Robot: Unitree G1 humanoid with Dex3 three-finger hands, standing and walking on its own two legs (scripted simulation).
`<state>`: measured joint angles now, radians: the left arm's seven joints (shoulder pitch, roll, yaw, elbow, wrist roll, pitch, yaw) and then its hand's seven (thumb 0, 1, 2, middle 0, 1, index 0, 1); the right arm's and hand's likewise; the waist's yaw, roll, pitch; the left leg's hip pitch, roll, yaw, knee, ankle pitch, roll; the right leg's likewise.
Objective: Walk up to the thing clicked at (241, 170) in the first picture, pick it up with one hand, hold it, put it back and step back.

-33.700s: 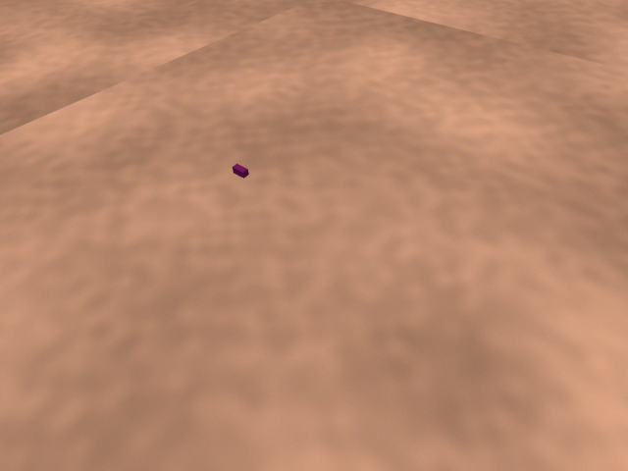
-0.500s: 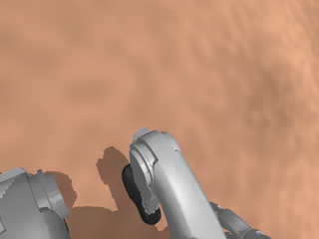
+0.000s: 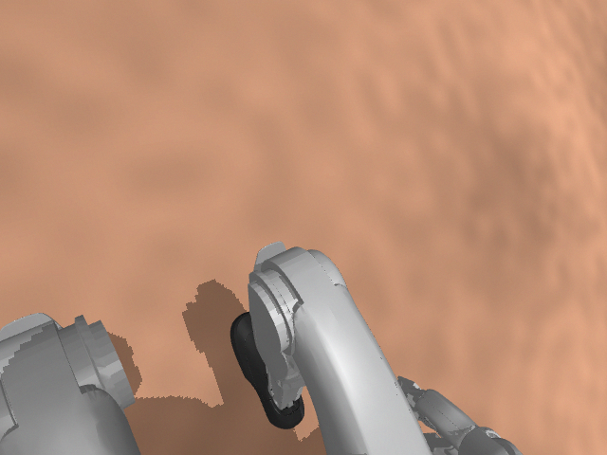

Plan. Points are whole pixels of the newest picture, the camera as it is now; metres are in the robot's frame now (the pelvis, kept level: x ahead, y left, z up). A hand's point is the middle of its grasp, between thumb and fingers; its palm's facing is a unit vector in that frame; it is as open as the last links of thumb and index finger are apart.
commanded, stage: close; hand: left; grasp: from above
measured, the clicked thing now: out of the picture +0.45 +0.35 -0.29
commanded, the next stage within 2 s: settle in 1.42 s
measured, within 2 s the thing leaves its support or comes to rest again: leaves its support in 1.72 s
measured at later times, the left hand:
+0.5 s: hand out of the picture +0.42 +0.35 -0.25, palm faces -0.49 -0.14 -0.86, open 9.0 cm
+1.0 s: hand out of the picture +0.44 +0.35 -0.25, palm faces -0.43 -0.13 -0.89, open 6.5 cm
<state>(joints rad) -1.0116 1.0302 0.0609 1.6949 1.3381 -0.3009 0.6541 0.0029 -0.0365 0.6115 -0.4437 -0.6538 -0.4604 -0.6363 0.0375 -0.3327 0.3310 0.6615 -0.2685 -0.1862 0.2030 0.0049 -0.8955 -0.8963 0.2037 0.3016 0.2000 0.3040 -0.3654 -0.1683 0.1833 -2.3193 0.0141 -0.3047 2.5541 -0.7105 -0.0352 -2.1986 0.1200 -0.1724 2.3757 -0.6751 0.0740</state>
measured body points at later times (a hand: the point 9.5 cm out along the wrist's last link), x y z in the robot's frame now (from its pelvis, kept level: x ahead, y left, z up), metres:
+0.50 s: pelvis +0.00 +0.00 +0.00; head +0.28 +0.14 +0.33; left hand +0.45 +0.35 -0.20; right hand +0.07 -0.25 -0.06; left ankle +0.07 +0.13 -0.27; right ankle +0.12 -0.12 -0.27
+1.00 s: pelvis +0.00 +0.00 +0.00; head +0.28 +0.15 +0.32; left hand +0.46 +0.35 -0.20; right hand +0.08 -0.25 -0.05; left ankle +0.07 +0.13 -0.27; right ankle +0.12 -0.12 -0.27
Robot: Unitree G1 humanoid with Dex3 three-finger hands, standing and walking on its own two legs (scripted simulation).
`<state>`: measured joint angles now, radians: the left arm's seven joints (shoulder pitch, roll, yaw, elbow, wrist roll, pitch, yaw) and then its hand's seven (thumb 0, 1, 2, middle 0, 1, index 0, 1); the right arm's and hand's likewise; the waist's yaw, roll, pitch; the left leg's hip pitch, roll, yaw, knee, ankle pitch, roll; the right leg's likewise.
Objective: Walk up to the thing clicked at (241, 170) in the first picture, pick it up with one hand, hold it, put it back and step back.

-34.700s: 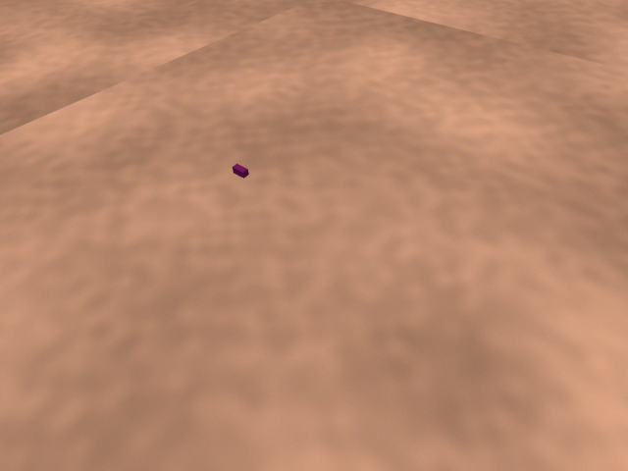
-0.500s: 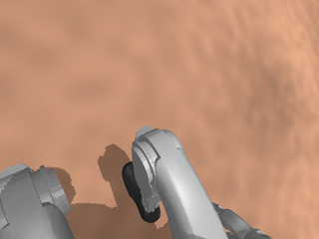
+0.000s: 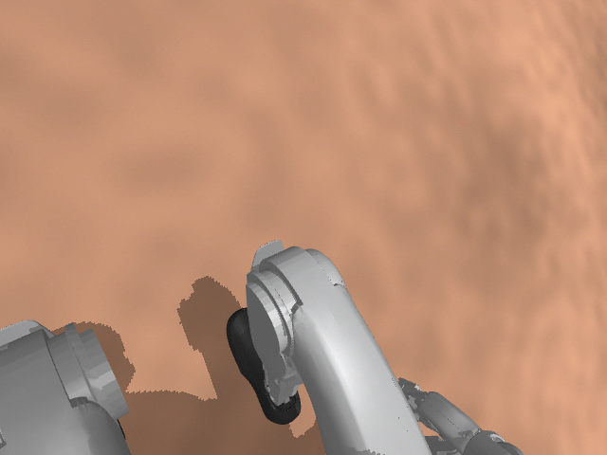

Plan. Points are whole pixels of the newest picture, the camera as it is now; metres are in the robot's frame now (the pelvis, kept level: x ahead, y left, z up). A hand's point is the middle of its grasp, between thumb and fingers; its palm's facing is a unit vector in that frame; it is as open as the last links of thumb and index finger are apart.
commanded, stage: close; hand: left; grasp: from above
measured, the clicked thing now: out of the picture +0.45 +0.36 -0.29
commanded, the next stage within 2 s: settle in 0.42 s
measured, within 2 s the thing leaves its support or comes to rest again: leaves its support in 0.72 s
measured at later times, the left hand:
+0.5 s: hand out of the picture +0.42 +0.35 -0.25, palm faces -0.45 -0.12 -0.89, open 6.4 cm
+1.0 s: hand out of the picture +0.45 +0.36 -0.20, palm faces -0.40 -0.10 -0.91, open 6.4 cm
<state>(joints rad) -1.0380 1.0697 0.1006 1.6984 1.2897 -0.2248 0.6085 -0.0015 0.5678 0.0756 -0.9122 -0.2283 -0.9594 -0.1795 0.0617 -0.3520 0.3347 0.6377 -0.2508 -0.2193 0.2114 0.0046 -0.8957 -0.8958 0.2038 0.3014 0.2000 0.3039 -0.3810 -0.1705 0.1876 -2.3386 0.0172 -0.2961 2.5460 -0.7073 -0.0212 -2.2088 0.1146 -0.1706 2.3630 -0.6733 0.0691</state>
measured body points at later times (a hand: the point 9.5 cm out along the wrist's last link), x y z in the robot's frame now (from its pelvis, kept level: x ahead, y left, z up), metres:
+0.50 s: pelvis +0.00 +0.00 +0.00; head +0.26 +0.15 +0.33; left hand +0.44 +0.35 -0.20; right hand +0.08 -0.25 -0.06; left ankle +0.06 +0.13 -0.27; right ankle +0.12 -0.12 -0.27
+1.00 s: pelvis +0.00 +0.00 +0.01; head +0.26 +0.12 +0.36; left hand +0.47 +0.36 -0.14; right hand +0.09 -0.26 -0.06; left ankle +0.06 +0.13 -0.27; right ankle +0.12 -0.12 -0.27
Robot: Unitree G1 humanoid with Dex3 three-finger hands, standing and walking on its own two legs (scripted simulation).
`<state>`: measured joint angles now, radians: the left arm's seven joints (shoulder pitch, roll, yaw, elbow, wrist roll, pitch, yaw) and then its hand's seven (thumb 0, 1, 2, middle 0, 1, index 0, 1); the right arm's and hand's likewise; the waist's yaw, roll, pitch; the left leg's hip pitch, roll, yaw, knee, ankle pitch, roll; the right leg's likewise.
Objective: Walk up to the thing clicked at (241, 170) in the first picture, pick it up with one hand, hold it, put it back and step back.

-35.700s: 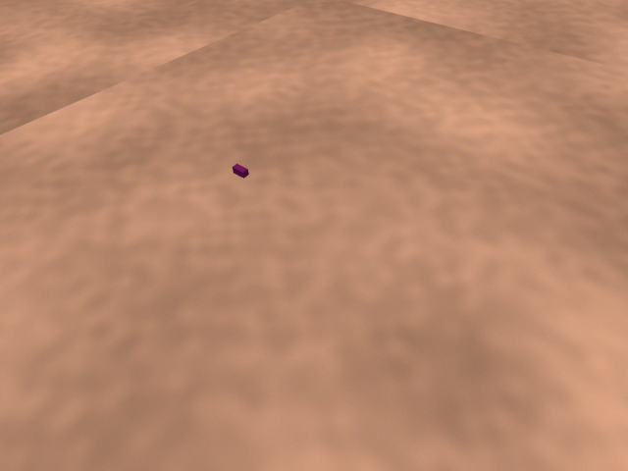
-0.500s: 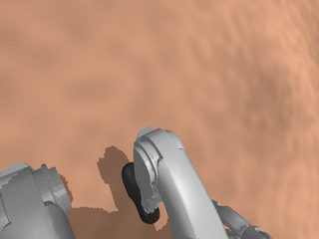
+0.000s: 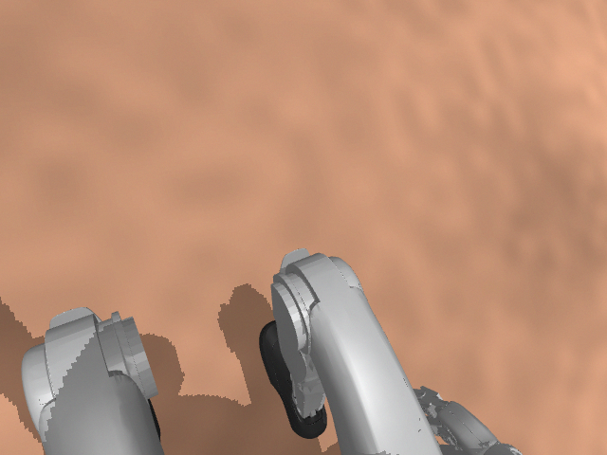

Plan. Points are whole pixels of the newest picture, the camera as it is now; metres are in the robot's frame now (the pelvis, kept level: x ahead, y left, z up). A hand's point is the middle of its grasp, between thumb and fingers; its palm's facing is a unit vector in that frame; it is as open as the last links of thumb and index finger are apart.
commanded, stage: settle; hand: left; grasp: from above
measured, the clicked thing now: out of the picture +0.47 +0.36 -0.24
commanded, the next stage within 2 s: lift in 0.46 s
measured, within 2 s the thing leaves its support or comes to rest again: neither
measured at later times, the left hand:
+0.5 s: hand out of the picture +0.44 +0.35 -0.13, palm faces -0.43 -0.04 -0.90, open 6.4 cm
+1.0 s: hand out of the picture +0.40 +0.35 -0.05, palm faces -0.47 -0.11 -0.88, open 6.4 cm
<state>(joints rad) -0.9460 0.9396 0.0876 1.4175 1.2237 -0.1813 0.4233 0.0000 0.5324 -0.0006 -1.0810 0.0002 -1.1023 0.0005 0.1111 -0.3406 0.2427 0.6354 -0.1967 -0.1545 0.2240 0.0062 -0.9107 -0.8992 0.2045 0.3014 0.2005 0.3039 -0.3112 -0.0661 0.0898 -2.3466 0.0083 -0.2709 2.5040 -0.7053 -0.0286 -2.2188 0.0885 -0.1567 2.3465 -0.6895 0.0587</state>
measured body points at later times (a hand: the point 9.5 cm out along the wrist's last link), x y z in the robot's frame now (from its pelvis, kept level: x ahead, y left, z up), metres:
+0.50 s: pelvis -0.01 +0.00 +0.02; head +0.22 +0.11 +0.39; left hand +0.45 +0.35 -0.08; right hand +0.09 -0.27 -0.07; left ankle +0.06 +0.13 -0.28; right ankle +0.11 -0.12 -0.28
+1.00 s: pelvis -0.01 -0.01 +0.07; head +0.20 +0.08 +0.46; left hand +0.42 +0.35 +0.00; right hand +0.10 -0.27 -0.04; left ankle +0.06 +0.13 -0.28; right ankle +0.11 -0.12 -0.28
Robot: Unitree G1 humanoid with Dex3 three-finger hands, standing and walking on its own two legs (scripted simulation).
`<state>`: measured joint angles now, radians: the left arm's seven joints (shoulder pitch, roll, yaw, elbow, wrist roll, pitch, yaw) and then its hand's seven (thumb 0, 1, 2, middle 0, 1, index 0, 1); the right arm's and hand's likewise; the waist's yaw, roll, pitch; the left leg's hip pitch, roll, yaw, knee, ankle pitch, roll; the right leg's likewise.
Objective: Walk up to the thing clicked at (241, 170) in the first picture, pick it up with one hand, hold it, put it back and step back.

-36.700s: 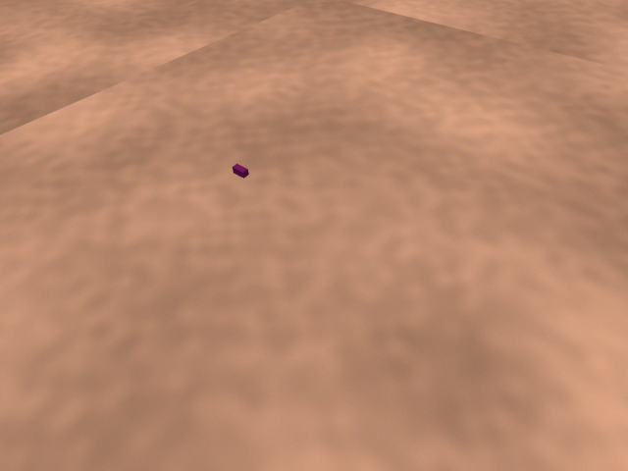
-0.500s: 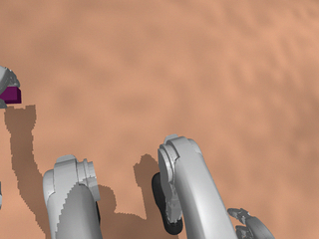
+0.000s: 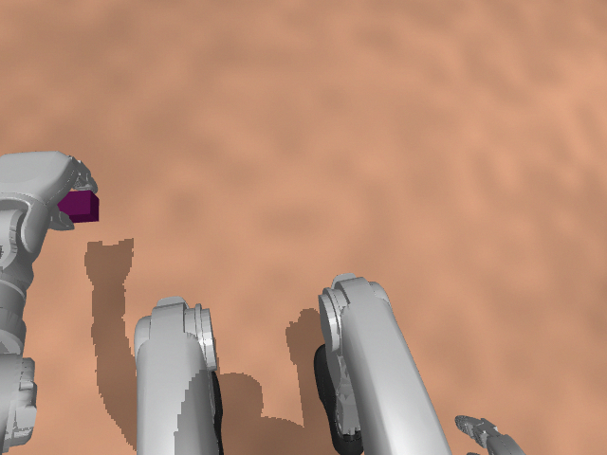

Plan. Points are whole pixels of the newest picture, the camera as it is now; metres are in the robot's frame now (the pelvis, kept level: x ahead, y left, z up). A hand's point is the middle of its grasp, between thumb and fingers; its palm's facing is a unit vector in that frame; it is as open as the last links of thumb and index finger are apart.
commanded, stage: lift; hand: left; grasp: from above
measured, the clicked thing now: (65, 207) +0.47 +0.29 -0.16
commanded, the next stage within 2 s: hold in 1.28 s
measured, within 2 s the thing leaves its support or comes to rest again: neither
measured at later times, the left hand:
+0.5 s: hand out of the picture +0.37 +0.28 +0.08, palm faces -0.42 -0.07 -0.90, open 6.4 cm
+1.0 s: hand out of the picture +0.35 +0.26 +0.23, palm faces -0.44 -0.05 -0.89, open 6.4 cm
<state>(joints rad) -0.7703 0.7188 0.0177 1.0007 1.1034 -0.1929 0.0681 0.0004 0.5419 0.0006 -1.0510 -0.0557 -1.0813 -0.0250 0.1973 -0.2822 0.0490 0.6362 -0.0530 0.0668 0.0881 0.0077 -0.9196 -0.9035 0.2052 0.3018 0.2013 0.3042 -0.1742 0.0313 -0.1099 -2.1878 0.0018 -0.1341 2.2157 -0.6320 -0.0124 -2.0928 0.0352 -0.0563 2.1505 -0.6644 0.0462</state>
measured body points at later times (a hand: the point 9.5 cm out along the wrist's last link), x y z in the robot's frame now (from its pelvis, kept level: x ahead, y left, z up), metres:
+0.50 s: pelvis +0.01 +0.00 +0.15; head +0.15 +0.03 +0.58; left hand +0.39 +0.28 +0.13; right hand +0.15 -0.25 +0.03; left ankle +0.09 +0.13 -0.35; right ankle +0.10 -0.13 -0.35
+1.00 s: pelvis +0.05 +0.00 +0.30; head +0.11 +0.01 +0.74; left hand +0.37 +0.26 +0.28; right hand +0.17 -0.26 +0.18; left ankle +0.09 +0.13 -0.35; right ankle +0.10 -0.13 -0.35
